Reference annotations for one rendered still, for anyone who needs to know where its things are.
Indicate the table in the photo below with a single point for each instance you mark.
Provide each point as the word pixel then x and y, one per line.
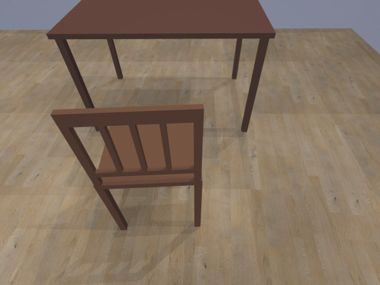
pixel 165 19

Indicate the chair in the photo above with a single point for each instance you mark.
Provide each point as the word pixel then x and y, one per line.
pixel 145 146

